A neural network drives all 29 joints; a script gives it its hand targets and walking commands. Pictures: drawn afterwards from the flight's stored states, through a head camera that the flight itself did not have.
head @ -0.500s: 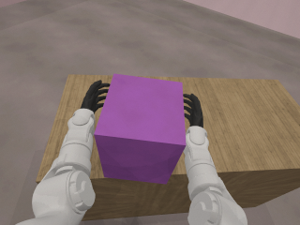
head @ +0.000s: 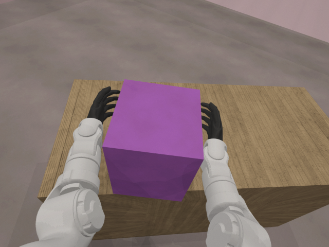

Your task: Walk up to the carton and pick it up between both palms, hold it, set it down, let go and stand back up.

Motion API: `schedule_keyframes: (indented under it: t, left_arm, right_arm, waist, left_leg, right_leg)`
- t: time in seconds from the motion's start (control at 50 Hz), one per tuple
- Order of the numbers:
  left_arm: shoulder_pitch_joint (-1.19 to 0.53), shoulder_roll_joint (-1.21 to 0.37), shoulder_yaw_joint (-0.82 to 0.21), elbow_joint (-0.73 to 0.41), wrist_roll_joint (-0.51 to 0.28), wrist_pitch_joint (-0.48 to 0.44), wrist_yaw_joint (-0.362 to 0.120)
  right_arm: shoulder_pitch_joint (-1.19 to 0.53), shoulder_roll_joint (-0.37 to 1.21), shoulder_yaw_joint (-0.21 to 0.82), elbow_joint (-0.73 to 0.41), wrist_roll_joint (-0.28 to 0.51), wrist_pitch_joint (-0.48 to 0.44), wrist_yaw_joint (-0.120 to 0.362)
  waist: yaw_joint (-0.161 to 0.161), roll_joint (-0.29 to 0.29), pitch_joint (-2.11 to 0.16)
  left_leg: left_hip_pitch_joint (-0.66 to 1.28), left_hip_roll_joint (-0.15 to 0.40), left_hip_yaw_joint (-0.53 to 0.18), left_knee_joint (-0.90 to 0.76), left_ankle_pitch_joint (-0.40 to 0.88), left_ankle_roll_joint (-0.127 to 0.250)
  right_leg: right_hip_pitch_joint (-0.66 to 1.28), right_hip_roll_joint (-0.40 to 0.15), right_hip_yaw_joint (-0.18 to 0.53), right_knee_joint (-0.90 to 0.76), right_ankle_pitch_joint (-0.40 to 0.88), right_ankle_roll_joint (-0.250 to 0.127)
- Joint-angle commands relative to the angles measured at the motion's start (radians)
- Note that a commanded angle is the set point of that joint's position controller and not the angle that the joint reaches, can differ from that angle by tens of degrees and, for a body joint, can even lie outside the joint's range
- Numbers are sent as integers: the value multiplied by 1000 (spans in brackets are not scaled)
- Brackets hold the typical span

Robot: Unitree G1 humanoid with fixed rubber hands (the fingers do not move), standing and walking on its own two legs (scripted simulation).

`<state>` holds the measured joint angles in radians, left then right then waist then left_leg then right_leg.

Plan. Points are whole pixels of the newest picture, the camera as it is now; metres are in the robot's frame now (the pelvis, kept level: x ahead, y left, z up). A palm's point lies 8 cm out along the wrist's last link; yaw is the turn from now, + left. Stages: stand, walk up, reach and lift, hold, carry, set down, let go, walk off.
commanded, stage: reach and lift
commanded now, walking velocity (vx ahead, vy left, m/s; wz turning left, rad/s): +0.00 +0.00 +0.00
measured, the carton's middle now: (154, 143) +0.40 +0.02 +0.00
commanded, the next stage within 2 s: none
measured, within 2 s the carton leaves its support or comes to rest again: leaves its support in 0.88 s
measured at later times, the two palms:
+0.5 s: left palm (97, 117) +0.42 +0.17 +0.08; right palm (214, 136) +0.38 -0.12 +0.07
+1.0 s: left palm (102, 116) +0.41 +0.15 +0.09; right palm (222, 135) +0.37 -0.14 +0.09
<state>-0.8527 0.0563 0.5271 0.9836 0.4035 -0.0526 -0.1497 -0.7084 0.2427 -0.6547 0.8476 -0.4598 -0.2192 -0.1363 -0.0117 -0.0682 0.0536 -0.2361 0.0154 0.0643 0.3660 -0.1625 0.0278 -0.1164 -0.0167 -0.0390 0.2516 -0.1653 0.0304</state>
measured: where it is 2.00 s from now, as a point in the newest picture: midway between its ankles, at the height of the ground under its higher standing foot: outside the picture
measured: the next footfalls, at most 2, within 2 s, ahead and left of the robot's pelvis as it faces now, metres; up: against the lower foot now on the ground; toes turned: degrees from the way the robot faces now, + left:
none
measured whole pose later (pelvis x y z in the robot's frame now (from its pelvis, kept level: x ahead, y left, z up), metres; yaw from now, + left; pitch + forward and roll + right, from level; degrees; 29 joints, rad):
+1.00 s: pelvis -0.01 +0.00 +0.00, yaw -1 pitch +4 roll -1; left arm -0.86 0.09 0.34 1.08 0.23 -0.09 -0.02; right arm -0.69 0.13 -0.45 0.92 -0.26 -0.23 -0.19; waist -0.02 -0.05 -0.04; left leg -0.29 0.02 0.10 0.32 -0.11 0.03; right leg -0.19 -0.02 -0.04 0.24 -0.13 0.03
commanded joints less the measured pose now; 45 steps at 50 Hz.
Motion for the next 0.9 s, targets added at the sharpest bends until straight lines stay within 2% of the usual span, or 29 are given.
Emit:
schedule_keyframes:
  t: [0.0, 0.02, 0.08, 0.12, 0.18, 0.2, 0.24, 0.3, 0.32, 0.34, 0.36, 0.4, 0.44, 0.46, 0.48, 0.52, 0.54, 0.56, 0.58, 0.6, 0.62, 0.66, 0.7, 0.72, 0.74, 0.78, 0.82, 0.84, 0.88]
  left_arm:
    - [-467, -463, -195, 35, 29, -17, -85]
    - [-474, -469, -199, 34, 29, -16, -87]
    - [-470, -484, -190, 35, 27, -16, -89]
    - [-472, -472, -212, 18, 24, -15, -86]
    - [-472, -494, -234, 15, 13, -21, -75]
    - [-482, -484, -222, 41, 13, -21, -75]
    - [-485, -484, -232, 41, 3, -22, -70]
    - [-474, -493, -239, 37, 12, -29, -62]
    - [-498, -492, -244, 32, 6, -32, -62]
    - [-494, -492, -252, 20, 5, -42, -60]
    - [-500, -500, -265, 19, -4, -50, -59]
    - [-510, -520, -281, 16, -1, -61, -54]
    - [-521, -534, -313, 12, -20, -70, -48]
    - [-509, -543, -316, 35, -25, -72, -51]
    - [-524, -520, -310, 61, -27, -73, -56]
    - [-525, -544, -343, -3, -48, -87, -44]
    - [-548, -542, -356, 29, -54, -92, -44]
    - [-543, -554, -350, 41, -54, -94, -45]
    - [-535, -552, -358, 55, -51, -89, -48]
    - [-538, -555, -378, 13, -66, -100, -40]
    - [-544, -553, -367, 78, -62, -88, -40]
    - [-557, -546, -389, 45, -81, -87, -37]
    - [-574, -567, -424, 23, -112, -94, -25]
    - [-571, -574, -420, 51, -105, -90, -30]
    - [-575, -586, -424, 38, -122, -91, -28]
    - [-612, -571, -429, 36, -128, -92, -24]
    - [-614, -570, -427, 28, -138, -95, -20]
    - [-631, -563, -427, 30, -144, -99, -20]
    - [-646, -584, -440, 10, -158, -103, -20]
  right_arm:
    - [-453, 473, 292, 33, -50, -40, 86]
    - [-468, 481, 293, 35, -44, -41, 86]
    - [-460, 477, 297, 40, -52, -40, 85]
    - [-459, 462, 296, 27, -41, -46, 88]
    - [-477, 456, 315, 25, -36, -60, 91]
    - [-477, 469, 294, 63, -30, -54, 90]
    - [-473, 453, 297, 43, -37, -57, 89]
    - [-488, 456, 302, 46, -37, -66, 86]
    - [-500, 450, 298, 50, -40, -71, 86]
    - [-502, 452, 306, 41, -37, -81, 86]
    - [-498, 469, 317, 52, -37, -89, 85]
    - [-504, 463, 331, 63, -27, -103, 89]
    - [-511, 460, 353, 75, -15, -116, 87]
    - [-507, 455, 362, 86, -14, -120, 81]
    - [-522, 451, 360, 93, -10, -118, 81]
    - [-545, 470, 405, 40, 19, -136, 80]
    - [-562, 467, 422, 73, 25, -141, 77]
    - [-536, 463, 424, 93, 16, -137, 75]
    - [-550, 470, 421, 110, 23, -136, 72]
    - [-547, 481, 443, 80, 39, -143, 73]
    - [-559, 453, 457, 126, 37, -129, 71]
    - [-576, 456, 445, 79, 51, -120, 75]
    - [-593, 456, 460, 38, 64, -126, 71]
    - [-588, 465, 475, 78, 63, -118, 70]
    - [-617, 467, 492, 37, 78, -116, 70]
    - [-638, 490, 509, 43, 91, -101, 72]
    - [-647, 490, 530, 8, 105, -94, 73]
    - [-666, 493, 541, -6, 114, -92, 71]
    - [-676, 517, 568, -24, 130, -84, 74]
  waist:
    - [-16, 125, -471]
    - [-4, 136, -474]
    - [-16, 123, -483]
    - [-14, 161, -491]
    - [-8, 133, -528]
    - [-19, 137, -516]
    - [-12, 147, -502]
    - [-2, 150, -524]
    - [-27, 148, -541]
    - [-11, 149, -569]
    - [-20, 145, -573]
    - [-14, 169, -596]
    - [-43, 184, -617]
    - [-37, 162, -593]
    - [-33, 160, -575]
    - [-19, 155, -638]
    - [-35, 163, -640]
    - [-34, 140, -620]
    - [-35, 157, -616]
    - [-21, 157, -635]
    - [-31, 146, -611]
    - [-19, 149, -612]
    - [-26, 138, -664]
    - [-32, 139, -642]
    - [-19, 133, -655]
    - [-22, 130, -670]
    - [-3, 116, -695]
    - [-6, 122, -693]
    - [1, 116, -717]
  left_leg:
    - [240, -5, 87, -2, 379, -59]
    - [231, -7, 84, -11, 385, -63]
    - [259, 1, 74, -8, 389, -65]
    - [256, -1, 82, 1, 398, -70]
    - [296, 10, 66, 23, 465, -70]
    - [287, 9, 69, 13, 440, -74]
    - [272, 11, 76, 7, 402, -71]
    - [287, 7, 78, 11, 432, -75]
    - [293, 9, 68, 18, 446, -75]
    - [297, 3, 73, 26, 460, -79]
    - [289, 5, 73, 25, 462, -83]
    - [307, 14, 65, 29, 498, -88]
    - [342, 12, 58, 42, 557, -99]
    - [333, 16, 59, 46, 566, -99]
    - [300, 9, 65, 32, 507, -93]
    - [297, 8, 60, 31, 536, -94]
    - [304, 5, 61, 31, 527, -94]
    - [287, 1, 61, 27, 506, -96]
    - [291, 2, 64, 17, 488, -95]
    - [297, 4, 66, 15, 491, -91]
    - [300, 3, 67, 4, 453, -95]
    - [269, 0, 64, -7, 402, -87]
    - [286, 0, 66, 2, 421, -92]
    - [284, -2, 55, 3, 408, -88]
    - [272, -1, 53, -1, 401, -86]
    - [252, -9, 64, -21, 344, -70]
    - [251, -12, 53, -20, 336, -70]
    - [222, -14, 51, -21, 332, -69]
    - [247, -13, 52, -17, 329, -67]
  right_leg:
    - [77, 34, -81, 7, 218, 14]
    - [93, 33, -77, 9, 237, 16]
    - [81, 33, -77, 0, 230, 17]
    - [68, 33, -79, 8, 219, 5]
    - [47, 44, -81, 8, 237, 6]
    - [33, 44, -87, -4, 214, 7]
    - [27, 40, -89, -5, 187, 0]
    - [26, 42, -85, -10, 189, 2]
    - [20, 44, -94, -9, 210, -1]
    - [33, 40, -88, 3, 228, 3]
    - [38, 44, -89, 3, 242, 3]
    - [31, 47, -89, 9, 274, 4]
    - [19, 47, -97, 12, 299, -2]
    - [13, 48, -88, 4, 314, 0]
    - [18, 38, -89, 0, 291, 2]
    - [63, 43, -88, 15, 351, 2]
    - [63, 38, -80, 16, 356, 4]
    - [52, 38, -73, 2, 341, 1]
    - [42, 36, -75, 0, 332, -5]
    - [55, 40, -75, 3, 337, -7]
    - [44, 33, -82, -7, 309, -6]
    - [35, 40, -79, -11, 264, -9]
    - [37, 41, -80, -5, 282, -16]
    - [30, 36, -67, -16, 268, -19]
    - [41, 37, -65, -9, 277, -14]
    - [41, 32, -58, -13, 262, -9]
    - [58, 23, -55, 1, 290, -6]
    - [57, 26, -56, 12, 299, 2]
    - [66, 23, -50, 15, 305, -8]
